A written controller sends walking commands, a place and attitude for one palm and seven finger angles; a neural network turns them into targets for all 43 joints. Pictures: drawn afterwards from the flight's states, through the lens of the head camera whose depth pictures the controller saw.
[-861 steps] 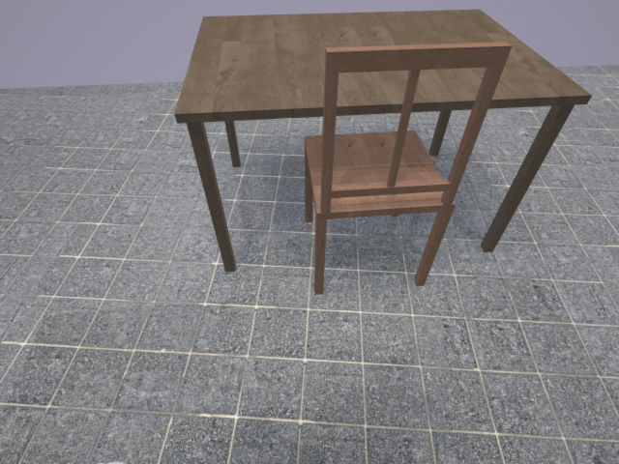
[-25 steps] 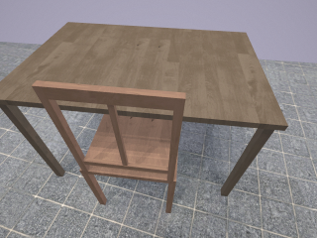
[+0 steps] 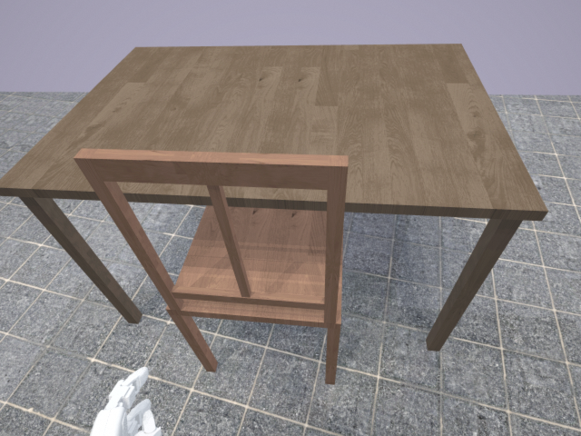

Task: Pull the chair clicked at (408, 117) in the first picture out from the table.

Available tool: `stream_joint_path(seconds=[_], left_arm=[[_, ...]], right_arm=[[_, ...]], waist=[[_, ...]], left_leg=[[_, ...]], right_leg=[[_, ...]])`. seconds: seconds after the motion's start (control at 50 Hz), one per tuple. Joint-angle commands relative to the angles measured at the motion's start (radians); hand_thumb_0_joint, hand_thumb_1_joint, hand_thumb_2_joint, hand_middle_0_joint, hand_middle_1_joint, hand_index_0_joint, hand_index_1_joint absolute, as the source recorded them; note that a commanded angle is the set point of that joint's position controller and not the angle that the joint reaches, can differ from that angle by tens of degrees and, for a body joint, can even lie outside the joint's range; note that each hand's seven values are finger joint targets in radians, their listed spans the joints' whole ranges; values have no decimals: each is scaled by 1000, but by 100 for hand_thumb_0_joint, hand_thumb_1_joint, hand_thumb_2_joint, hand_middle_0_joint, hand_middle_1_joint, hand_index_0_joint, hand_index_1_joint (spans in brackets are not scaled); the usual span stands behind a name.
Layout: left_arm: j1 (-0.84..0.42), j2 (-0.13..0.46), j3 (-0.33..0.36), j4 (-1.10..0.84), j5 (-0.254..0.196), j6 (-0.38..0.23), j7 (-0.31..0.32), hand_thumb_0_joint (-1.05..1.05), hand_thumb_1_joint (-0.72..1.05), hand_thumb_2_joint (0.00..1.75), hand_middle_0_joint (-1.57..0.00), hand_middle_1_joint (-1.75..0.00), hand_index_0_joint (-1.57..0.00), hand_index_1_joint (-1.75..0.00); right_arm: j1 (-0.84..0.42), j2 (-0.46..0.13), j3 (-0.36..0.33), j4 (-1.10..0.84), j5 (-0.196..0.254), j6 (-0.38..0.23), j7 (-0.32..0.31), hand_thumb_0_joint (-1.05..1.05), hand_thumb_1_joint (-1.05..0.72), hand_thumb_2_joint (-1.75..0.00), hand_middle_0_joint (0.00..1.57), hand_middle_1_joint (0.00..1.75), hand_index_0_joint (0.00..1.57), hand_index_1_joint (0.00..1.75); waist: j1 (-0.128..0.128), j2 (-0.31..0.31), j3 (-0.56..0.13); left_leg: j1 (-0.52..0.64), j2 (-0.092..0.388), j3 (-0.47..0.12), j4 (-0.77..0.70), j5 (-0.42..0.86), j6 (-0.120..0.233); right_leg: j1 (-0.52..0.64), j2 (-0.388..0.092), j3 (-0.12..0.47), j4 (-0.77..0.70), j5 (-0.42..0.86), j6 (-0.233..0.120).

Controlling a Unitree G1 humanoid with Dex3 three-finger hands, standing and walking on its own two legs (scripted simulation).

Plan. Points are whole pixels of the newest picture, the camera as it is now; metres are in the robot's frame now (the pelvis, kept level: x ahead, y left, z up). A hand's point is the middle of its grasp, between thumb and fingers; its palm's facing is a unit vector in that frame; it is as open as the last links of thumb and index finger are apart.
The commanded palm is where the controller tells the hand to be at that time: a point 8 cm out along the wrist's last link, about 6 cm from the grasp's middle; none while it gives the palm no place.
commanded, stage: raise the hand toward the chair's back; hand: left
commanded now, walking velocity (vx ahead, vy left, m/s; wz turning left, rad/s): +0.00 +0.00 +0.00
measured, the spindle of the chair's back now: (232, 248) +0.46 +0.14 -0.06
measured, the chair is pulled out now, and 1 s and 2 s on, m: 0.00 0.00 0.00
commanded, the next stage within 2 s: aim the fingers beside a spindle in 1.94 s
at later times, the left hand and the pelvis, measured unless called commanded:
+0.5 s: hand (165, 418) +0.16 +0.18 -0.03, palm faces -0.07 -1.00 -0.04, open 11.4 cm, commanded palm +0.14 +0.24 -0.05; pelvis -0.05 +0.03 -0.10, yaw +0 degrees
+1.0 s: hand (161, 399) +0.19 +0.20 -0.05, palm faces -0.11 -0.99 -0.02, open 15.5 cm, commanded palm +0.18 +0.27 -0.04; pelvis -0.03 +0.05 -0.08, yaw -2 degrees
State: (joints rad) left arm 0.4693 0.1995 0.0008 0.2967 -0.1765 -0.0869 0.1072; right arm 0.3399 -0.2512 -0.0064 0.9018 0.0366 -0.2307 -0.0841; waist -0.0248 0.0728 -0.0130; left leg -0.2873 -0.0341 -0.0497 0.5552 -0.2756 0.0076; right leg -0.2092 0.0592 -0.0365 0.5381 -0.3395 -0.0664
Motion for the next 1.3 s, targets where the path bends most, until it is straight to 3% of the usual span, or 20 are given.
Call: stream_joint_path(seconds=[0.0,0.04,0.06,0.12,0.16,0.24,0.32,0.36,0.42,0.5,0.56,0.58,0.66,0.76,0.84,0.94,1.02,1.1,1.22,1.28], left_arm=[[-93,-120,-82,-56,-16,-226,-104,0,69,81,-18,-27,-18,-27],[100,-122,-44,-38,-54,-347,-209,0,64,79,-17,-26,-17,-26],[220,-75,19,-12,-62,-396,-266,0,62,78,-17,-26,-17,-26],[201,21,110,-67,-64,-533,-417,0,55,75,-16,-25,-16,-25],[191,130,228,-87,-23,-535,-396,0,50,73,-16,-24,-16,-24],[-48,88,179,-466,-38,-568,-298,0,41,69,-15,-22,-15,-22],[-206,60,61,-711,-25,-679,-254,0,32,65,-14,-21,-14,-21],[-273,6,-50,-699,-25,-686,-298,0,27,63,-14,-20,-14,-20],[-167,-8,-99,-505,-30,-565,-381,0,20,60,-13,-19,-13,-19],[-35,121,55,-380,-35,-301,-420,0,11,56,-12,-18,-12,-18],[-18,183,217,-501,-78,-213,-328,0,4,53,-11,-16,-11,-16],[-30,150,215,-609,-95,-225,-286,0,1,52,-11,-16,-11,-16],[-70,115,188,-662,-61,-371,-160,0,-8,48,-10,-15,-10,-15],[-89,29,0,-461,-9,-479,-256,0,-20,43,-9,-13,-9,-13],[-42,137,85,-495,-43,-390,-340,0,-29,39,-8,-11,-8,-11],[-72,198,241,-679,-95,-370,-246,0,-41,34,-7,-9,-7,-9],[-99,129,185,-556,-71,-418,-205,0,-50,30,-6,-8,-6,-8],[-130,110,100,-357,-44,-383,-321,0,-50,30,-6,-8,-6,-8],[-220,271,268,-549,-110,-339,-396,0,-50,30,-6,-8,-6,-8],[-207,267,326,-569,-142,-380,-346,0,-50,30,-6,-8,-6,-8]], right_arm=[[-149,-135,-49,-249,-24,-98,5,0,-90,-90,20,30,20,30],[-200,-136,-64,-325,-31,-95,26,0,-90,-90,20,30,20,30],[-223,-129,-72,-353,-22,-93,48,0,-90,-90,20,30,20,30],[-253,-129,-86,-431,-16,-63,89,0,-90,-90,20,30,20,30],[-262,-116,-93,-456,-16,-15,93,0,-90,-90,20,30,20,30],[-271,-81,-86,-546,-29,31,84,0,-90,-90,20,30,20,30],[-243,-82,-61,-525,-45,29,72,0,-90,-90,20,30,20,30],[-245,-96,-43,-511,-40,8,65,0,-90,-90,20,30,20,30],[-214,-129,-43,-514,-18,4,46,0,-90,-90,20,30,20,30],[-226,-141,-35,-576,25,57,23,0,-90,-90,20,30,20,30],[-257,-105,-33,-602,18,89,7,0,-90,-90,20,30,20,30],[-235,-81,-28,-614,13,89,8,0,-90,-90,20,30,20,30],[-209,-65,-30,-548,-11,68,15,0,-90,-90,20,30,20,30],[-178,-117,-36,-506,-17,33,42,0,-90,-90,20,30,20,30],[-162,-147,-53,-554,11,28,24,0,-90,-90,20,30,20,30],[-166,-110,-51,-559,6,50,6,0,-90,-90,20,30,20,30],[-157,-106,-43,-520,-9,56,24,0,-90,-90,20,30,20,30],[-145,-144,-40,-528,0,63,34,0,-90,-90,20,30,20,30],[-141,-142,-36,-563,11,43,5,0,-90,-90,20,30,20,30],[-144,-113,-28,-526,-1,37,4,0,-90,-90,20,30,20,30]], waist=[[-52,-402,37],[32,-511,-20],[83,-434,-68],[84,-259,-215],[118,-95,-248],[69,84,-315],[-15,148,-358],[-78,96,-334],[-89,-20,-263],[9,-135,-332],[85,-72,-425],[87,-67,-468],[48,-58,-357],[-46,-30,-234],[1,-17,-362],[42,30,-416],[-9,27,-295],[-47,-38,-220],[8,25,-441],[16,34,-418]], left_leg=[[-195,14,-16,148,-9,25],[-355,9,-10,210,-59,2],[-378,-3,11,235,-39,-11],[-441,-20,48,337,44,-23],[-466,-18,74,365,58,-15],[-404,9,59,436,54,12],[-350,44,-17,500,35,20],[-371,55,-48,525,-29,33],[-477,54,-70,502,-197,33],[-512,29,-39,422,-225,33],[-438,25,-32,377,-126,24],[-401,30,-33,371,-64,21],[-403,60,-51,390,3,7],[-467,66,-83,428,-163,8],[-394,62,-82,376,-139,7],[-289,62,-68,348,58,-10],[-320,68,-73,384,79,-18],[-418,59,-59,396,-72,4],[-273,46,-37,371,95,18],[-264,48,-35,372,165,11]], right_leg=[[-426,-86,2,34,-12,91],[-424,-96,47,109,-45,93],[-368,-106,80,140,38,85],[-301,-118,104,302,324,76],[-323,-111,91,356,322,55],[-513,-65,55,433,121,21],[-705,-34,25,483,-18,15],[-777,-30,19,485,-79,21],[-767,-31,20,437,-182,33],[-601,-41,28,376,-224,44],[-493,-36,1,391,-142,38],[-469,-39,-9,399,-86,37],[-594,-27,-37,441,-64,28],[-764,-37,-38,473,-180,32],[-644,-43,-17,425,-141,32],[-549,-33,-36,416,-27,29],[-637,-32,-47,424,-18,32],[-662,-32,-32,394,-82,36],[-472,-39,-6,353,60,32],[-461,-34,-15,358,109,32]])
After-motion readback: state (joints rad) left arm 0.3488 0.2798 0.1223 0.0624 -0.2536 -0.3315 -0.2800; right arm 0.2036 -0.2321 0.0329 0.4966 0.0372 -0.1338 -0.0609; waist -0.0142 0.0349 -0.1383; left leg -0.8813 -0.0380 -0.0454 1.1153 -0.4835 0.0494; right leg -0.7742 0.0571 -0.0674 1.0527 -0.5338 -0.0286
